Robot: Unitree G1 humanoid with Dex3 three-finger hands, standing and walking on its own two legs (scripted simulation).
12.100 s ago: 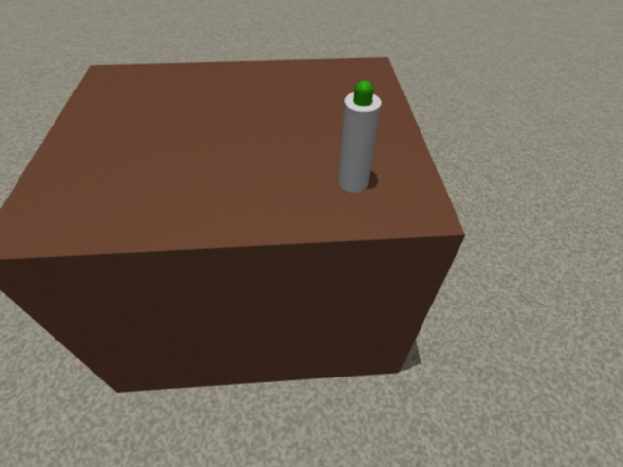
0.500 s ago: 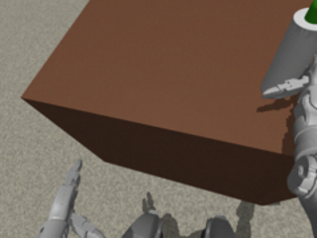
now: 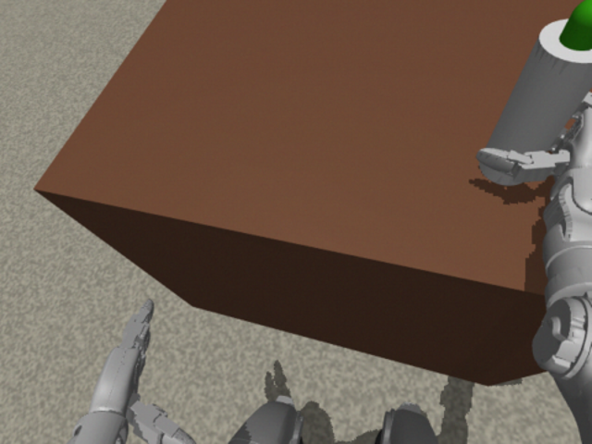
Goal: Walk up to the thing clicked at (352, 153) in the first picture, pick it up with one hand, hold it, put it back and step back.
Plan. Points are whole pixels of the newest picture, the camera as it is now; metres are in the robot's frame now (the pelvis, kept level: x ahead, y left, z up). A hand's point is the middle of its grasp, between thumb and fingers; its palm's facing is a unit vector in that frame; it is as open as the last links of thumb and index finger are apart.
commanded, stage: settle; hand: right
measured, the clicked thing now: (541, 102) +0.52 -0.18 +0.12
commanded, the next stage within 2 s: lift in 0.78 s
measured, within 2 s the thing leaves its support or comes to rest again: leaves its support in 0.20 s
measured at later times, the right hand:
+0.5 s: hand (550, 112) +0.52 -0.20 +0.11, palm faces +0.15 +0.99 -0.02, open 9.9 cm
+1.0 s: hand (564, 89) +0.52 -0.20 +0.14, palm faces +0.14 +0.99 -0.01, open 9.9 cm
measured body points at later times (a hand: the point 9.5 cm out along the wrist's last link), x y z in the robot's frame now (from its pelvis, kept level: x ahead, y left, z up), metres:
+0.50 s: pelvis +0.00 +0.00 +0.01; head +0.10 -0.03 +0.45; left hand +0.15 +0.26 -0.01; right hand +0.50 -0.25 +0.11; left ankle -0.02 +0.14 -0.66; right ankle +0.03 -0.11 -0.66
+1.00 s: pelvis +0.00 +0.00 +0.03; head +0.10 -0.03 +0.47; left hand +0.15 +0.26 -0.01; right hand +0.51 -0.25 +0.14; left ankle -0.02 +0.14 -0.66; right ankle +0.03 -0.11 -0.66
